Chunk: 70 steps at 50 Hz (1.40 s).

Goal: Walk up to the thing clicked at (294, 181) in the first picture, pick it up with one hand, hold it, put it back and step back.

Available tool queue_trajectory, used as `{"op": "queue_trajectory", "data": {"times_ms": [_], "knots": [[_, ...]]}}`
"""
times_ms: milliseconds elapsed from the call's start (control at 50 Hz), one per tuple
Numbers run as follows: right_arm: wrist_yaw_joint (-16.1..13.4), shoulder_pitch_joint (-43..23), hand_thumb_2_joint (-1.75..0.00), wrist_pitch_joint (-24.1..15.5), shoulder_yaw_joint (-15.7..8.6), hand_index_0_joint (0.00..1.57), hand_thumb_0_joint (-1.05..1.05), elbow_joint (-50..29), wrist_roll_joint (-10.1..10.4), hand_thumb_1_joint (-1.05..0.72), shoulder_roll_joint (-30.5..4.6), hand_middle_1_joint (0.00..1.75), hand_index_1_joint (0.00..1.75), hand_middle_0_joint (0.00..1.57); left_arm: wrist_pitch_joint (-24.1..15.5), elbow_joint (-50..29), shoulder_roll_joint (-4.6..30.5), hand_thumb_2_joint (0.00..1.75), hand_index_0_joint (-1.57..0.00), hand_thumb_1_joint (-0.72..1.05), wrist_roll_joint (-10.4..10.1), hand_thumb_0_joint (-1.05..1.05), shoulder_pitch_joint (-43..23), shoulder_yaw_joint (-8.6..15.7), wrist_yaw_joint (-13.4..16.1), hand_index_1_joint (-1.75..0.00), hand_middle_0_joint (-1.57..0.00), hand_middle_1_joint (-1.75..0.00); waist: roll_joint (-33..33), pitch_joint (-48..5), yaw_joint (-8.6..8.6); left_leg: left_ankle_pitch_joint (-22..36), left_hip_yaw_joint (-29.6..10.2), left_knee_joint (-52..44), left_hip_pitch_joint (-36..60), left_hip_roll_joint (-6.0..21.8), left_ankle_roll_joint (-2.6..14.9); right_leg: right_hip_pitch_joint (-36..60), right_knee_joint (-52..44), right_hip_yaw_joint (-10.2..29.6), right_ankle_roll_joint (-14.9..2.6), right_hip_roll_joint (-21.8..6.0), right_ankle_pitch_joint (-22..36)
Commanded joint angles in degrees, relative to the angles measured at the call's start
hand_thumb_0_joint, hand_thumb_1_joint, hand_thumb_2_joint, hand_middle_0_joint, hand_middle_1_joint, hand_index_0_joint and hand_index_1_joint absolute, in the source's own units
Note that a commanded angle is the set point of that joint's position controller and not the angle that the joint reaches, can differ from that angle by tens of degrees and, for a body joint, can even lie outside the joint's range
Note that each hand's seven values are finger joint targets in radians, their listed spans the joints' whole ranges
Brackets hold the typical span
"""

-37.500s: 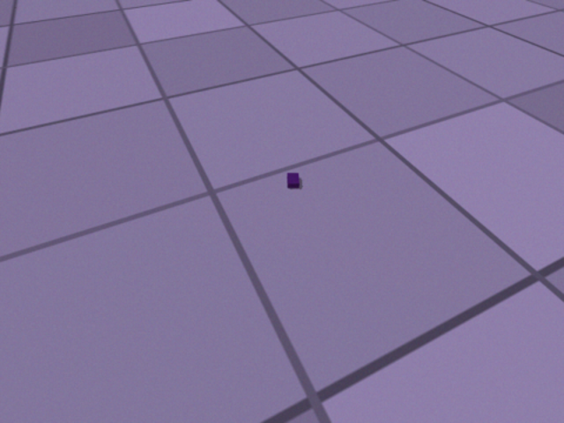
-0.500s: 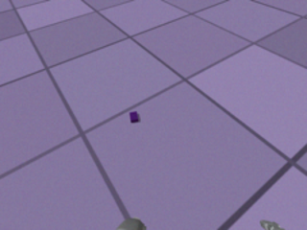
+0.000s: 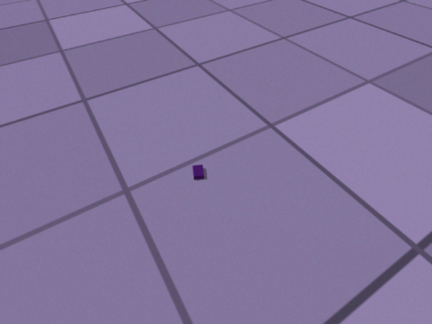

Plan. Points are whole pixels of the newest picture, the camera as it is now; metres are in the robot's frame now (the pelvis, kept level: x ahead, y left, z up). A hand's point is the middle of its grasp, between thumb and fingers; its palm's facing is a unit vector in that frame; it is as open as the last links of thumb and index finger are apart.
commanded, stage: step back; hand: left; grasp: from above
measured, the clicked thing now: (198, 172) +1.07 +0.15 -0.75
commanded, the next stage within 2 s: stand in 0.48 s
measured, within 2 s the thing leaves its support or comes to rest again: neither
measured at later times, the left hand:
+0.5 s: hand out of the picture +0.15 +0.28 -0.14, palm faces -0.01 -0.92 -0.38, open 7.3 cm
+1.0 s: hand out of the picture +0.10 +0.25 -0.14, palm faces -0.04 -0.94 -0.34, open 7.3 cm
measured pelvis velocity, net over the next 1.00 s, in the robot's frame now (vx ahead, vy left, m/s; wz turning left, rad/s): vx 0.02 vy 0.00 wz -0.01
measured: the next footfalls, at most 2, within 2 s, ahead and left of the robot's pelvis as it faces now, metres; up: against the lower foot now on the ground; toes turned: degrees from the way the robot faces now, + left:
none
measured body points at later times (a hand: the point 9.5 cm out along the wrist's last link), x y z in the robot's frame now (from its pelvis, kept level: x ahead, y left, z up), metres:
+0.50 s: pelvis +0.04 +0.02 +0.00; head +0.06 +0.02 +0.45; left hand +0.15 +0.33 -0.12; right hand +0.16 -0.27 -0.12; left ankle +0.04 +0.14 -0.73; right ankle +0.01 -0.12 -0.73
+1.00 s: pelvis +0.02 +0.00 +0.02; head +0.03 +0.00 +0.46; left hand +0.10 +0.30 -0.12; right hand +0.09 -0.30 -0.12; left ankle +0.04 +0.14 -0.73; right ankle +0.01 -0.12 -0.73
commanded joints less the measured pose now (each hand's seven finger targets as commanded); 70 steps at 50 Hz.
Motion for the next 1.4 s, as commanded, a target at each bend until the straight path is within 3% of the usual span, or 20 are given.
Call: {"op": "queue_trajectory", "data": {"times_ms": [0, 20, 40, 60, 80, 100, 120, 180, 220, 260, 340, 440, 460, 520, 620, 700, 920, 1120, 1220, 1380], "knots": [[-0.1, 0.6, -0.9, -2.1, -2.3, 0.2, 0.0, -2.2, -0.2, -0.9, -8.2, 0.3, 0.3, 0.2, -0.6, -4.8, 16.0, 0.9, -0.2, 0.9, -1.0, 0.0, -6.1, 3.3, 0.7, -0.3, -0.2, -0.3, -10.0, -1.8, -2.02, 7.6, 4.3, -14.7, 6.5, 0.3, -0.17, -3.5, -9.3, 9.9, -7.16, -11.3, 1.5], [-0.3, 0.5, -0.9, -2.3, -2.7, 0.2, 0.0, -1.9, -0.5, -0.9, -8.4, 0.3, 0.3, 0.2, -0.2, -4.9, 14.6, 0.9, -0.2, 0.9, -1.1, 0.0, -5.5, 2.6, 0.6, -0.3, -0.2, -0.3, -8.2, -2.6, -2.4, 11.8, 3.7, -19.3, 10.2, -0.2, 0.26, -4.3, -5.4, 7.9, -5.61, -9.5, 5.9], [-0.7, 0.5, -0.9, -2.5, -3.1, 0.2, 0.0, -1.7, -0.9, -0.9, -9.4, 0.3, 0.3, 0.2, -0.1, -5.0, 12.8, 0.9, -0.2, 0.9, -1.3, 0.0, -5.4, 1.7, 0.6, -0.3, -0.2, -0.3, -5.2, -4.0, -2.87, 15.5, -0.6, -20.6, 13.6, 2.6, 0.94, -6.5, -1.5, 5.9, -3.71, -7.8, 9.2], [-1.1, -0.6, -0.9, -2.8, -3.2, 0.2, 0.0, -2.3, -1.3, -0.9, -12.1, 0.3, 0.3, 0.2, 0.2, -5.5, 10.1, 0.9, -0.2, 0.9, -2.0, 0.0, -5.2, 1.0, 0.4, -0.3, -0.2, -0.3, 2.8, -5.1, -2.2, 13.1, -13.1, -25.4, 12.5, 11.5, 3.72, -8.4, 3.9, 3.3, -0.89, -3.5, 4.6], [-1.0, -4.6, -0.9, -2.8, -3.2, 0.2, 0.0, -3.1, -0.7, -0.9, -14.9, 0.3, 0.3, 0.2, 0.7, -4.2, 11.2, 0.9, -0.2, 0.9, -2.6, 0.0, -4.5, 1.4, 0.7, -0.3, -0.2, -0.3, 4.8, -3.9, -0.63, 5.3, -18.4, -26.8, 6.5, 16.5, 8.86, -5.8, 4.9, 0.9, -0.08, 0.1, -9.3], [-0.8, -6.3, -0.9, -2.6, -3.1, 0.2, 0.0, -3.2, -0.4, -0.9, -14.8, 0.3, 0.3, 0.2, 0.7, -3.1, 12.6, 0.9, -0.2, 0.9, -2.2, 0.0, -4.1, 1.6, 0.8, -0.3, -0.2, -0.3, 3.6, -3.3, -0.52, 5.3, -17.4, -25.9, 3.9, 16.8, 10.4, -2.1, 5.2, 2.0, -0.35, -0.6, -10.9], [-0.8, -6.9, -0.9, -2.5, -2.7, 0.2, 0.0, -3.2, -0.5, -0.9, -13.6, 0.3, 0.3, 0.2, 0.5, -3.0, 11.9, 0.9, -0.2, 0.9, -2.0, 0.0, -4.4, 1.3, 0.8, -0.3, -0.2, -0.3, 3.6, -3.0, -0.24, 10.3, -14.1, -24.4, 5.7, 14.9, 9.09, -2.3, 1.7, 2.1, -0.78, -0.7, -9.1], [-0.9, -9.3, -0.9, -2.4, -1.8, 0.2, 0.0, -2.7, 0.2, -0.9, -11.4, 0.3, 0.3, 0.2, -0.7, -0.7, 13.1, 0.9, -0.2, 0.9, -2.2, 0.0, -2.0, 1.5, 1.2, -0.3, -0.2, -0.3, 5.7, -5.2, 0.81, 27.4, -5.0, -18.8, 5.5, 9.7, 3.78, 5.7, -5.7, 4.3, -0.91, -3.0, 9.7], [-1.1, -7.9, -0.9, -2.1, -1.5, 0.2, 0.0, -2.1, 0.5, -0.9, -10.2, 0.3, 0.3, 0.2, -0.9, -0.6, 14.7, 0.9, -0.2, 0.9, -2.0, 0.0, -4.0, 1.7, 1.3, -0.3, -0.2, -0.3, 1.6, -6.4, -0.86, 28.7, -1.7, -16.5, 6.3, 6.6, 2.22, 7.4, -5.0, 6.8, -1.67, -5.3, 17.9], [-1.3, -7.6, -0.9, -2.1, -1.7, 0.2, 0.0, -1.2, 0.6, -0.9, -10.4, 0.3, 0.3, 0.2, -0.8, -0.8, 14.3, 0.9, -0.2, 0.9, -2.2, 0.0, -5.1, 1.5, 1.6, -0.3, -0.2, -0.3, 0.7, -8.3, -1.02, 36.0, -0.8, -15.6, 9.9, 7.0, 2.18, 7.5, -3.6, 6.1, -1.84, -5.7, 23.4], [-1.3, -9.4, -0.9, -1.8, -1.9, 0.2, 0.0, -0.9, 0.8, -0.9, -10.3, 0.3, 0.3, 0.2, -0.4, -0.2, 13.4, 0.9, -0.2, 0.9, -2.0, 0.0, -6.1, 1.1, 1.8, -0.3, -0.2, -0.3, -0.2, -8.9, -0.92, 36.7, -1.0, -16.1, 11.8, 8.0, 3.45, 6.6, -3.5, 4.8, -1.33, -4.9, 21.7], [-1.2, -11.5, -0.9, -1.5, -1.9, 0.2, 0.0, -0.3, 0.7, -0.9, -9.7, 0.3, 0.3, 0.2, -0.2, 0.3, 13.7, 0.9, -0.2, 0.9, -1.8, 0.0, -7.6, 1.1, 1.8, -0.3, -0.2, -0.3, -2.2, -7.1, -1.06, 29.8, -0.4, -17.8, 10.2, 7.4, 2.88, 6.7, -5.1, 5.7, -1.62, -5.4, 19.8], [-1.2, -10.6, -0.9, -1.8, -0.9, 0.2, 0.0, 0.2, 1.1, -0.9, -10.0, 0.3, 0.3, 0.2, 0.2, 1.3, 11.2, 0.9, -0.2, 0.9, -2.3, 0.0, -8.3, -0.1, 1.6, -0.3, -0.2, -0.3, -2.3, -6.3, -1.7, 35.3, -3.0, -21.0, 11.7, 8.5, 2.85, 6.4, -6.9, 5.9, -0.29, -5.2, 21.5], [-1.1, -11.5, -0.9, -2.1, -0.8, 0.2, 0.0, 0.8, 1.1, -0.9, -10.3, 0.3, 0.3, 0.2, 0.4, 1.8, 11.8, 0.9, -0.2, 0.9, -2.3, 0.0, -8.4, -0.2, 1.6, -0.3, -0.2, -0.3, -1.7, -6.9, -1.59, 39.1, -2.5, -21.4, 14.6, 8.7, 2.23, 7.6, -9.1, 5.5, 0.28, -5.4, 22.0], [-0.9, -12.7, -0.9, -1.9, -0.3, 0.2, 0.0, 1.7, 1.3, -0.9, -9.5, 0.3, 0.3, 0.2, 0.3, 3.0, 12.4, 0.9, -0.2, 0.9, -2.1, 0.0, -9.9, -0.3, 1.2, -0.3, -0.2, -0.3, -2.1, -6.3, -1.73, 30.8, -2.1, -24.7, 14.5, 8.0, 1.17, 8.7, -13.2, 6.0, 0.36, -5.9, 17.3], [-0.9, -12.9, -0.9, -2.0, -0.1, 0.2, 0.0, 2.3, 1.2, -0.9, -9.6, 0.3, 0.3, 0.2, 0.1, 3.5, 12.5, 0.9, -0.2, 0.9, -2.0, 0.0, -9.9, -0.3, 1.2, -0.3, -0.2, -0.3, -2.0, -7.5, -1.57, 30.9, -1.4, -25.2, 15.7, 8.2, 1.13, 9.8, -14.3, 6.1, 0.24, -6.5, 18.7], [-0.8, -11.5, -0.9, -1.9, 0.3, 0.2, 0.0, 3.8, 0.9, -0.9, -10.1, 0.3, 0.3, 0.2, 0.3, 4.8, 12.3, 0.9, -0.2, 0.9, -1.9, 0.0, -9.1, -0.3, 0.9, -0.3, -0.2, -0.3, -1.0, -4.0, -1.59, 19.3, -2.0, -28.4, 12.6, 7.8, 0.57, 7.1, -17.3, 6.7, 0.16, -6.3, 8.9], [-0.8, -9.3, -0.9, -2.0, 0.7, 0.2, 0.0, 4.3, 0.9, -0.9, -10.2, 0.3, 0.3, 0.2, 0.3, 5.1, 12.5, 0.9, -0.2, 0.9, -2.0, 0.0, -7.8, -0.4, 0.6, -0.3, -0.2, -0.3, -2.3, -4.2, -1.65, 19.9, -2.5, -28.1, 12.8, 8.1, 0.62, 5.9, -17.2, 7.1, -0.1, -6.3, 8.1], [-0.7, -7.9, -0.9, -1.8, 0.9, 0.2, 0.0, 4.7, 0.8, -0.9, -10.3, 0.3, 0.3, 0.2, 0.5, 4.9, 12.4, 0.9, -0.2, 0.9, -2.0, 0.0, -7.9, -0.5, 0.6, -0.3, -0.2, -0.3, -1.8, -2.3, -2.17, 15.7, -2.7, -28.7, 10.8, 7.8, 0.43, 4.4, -17.6, 7.1, -0.06, -6.0, 5.0], [-0.8, -8.5, -0.9, -2.0, 1.1, 0.2, 0.0, 4.2, 0.9, -0.9, -10.4, 0.3, 0.3, 0.2, 0.2, 4.4, 12.8, 0.9, -0.2, 0.9, -2.1, 0.0, -7.0, -0.6, 0.7, -0.3, -0.2, -0.3, -1.8, -5.2, -1.63, 23.5, -2.4, -27.3, 13.1, 8.3, 0.65, 6.2, -16.3, 7.0, -0.09, -6.4, 11.7]]}}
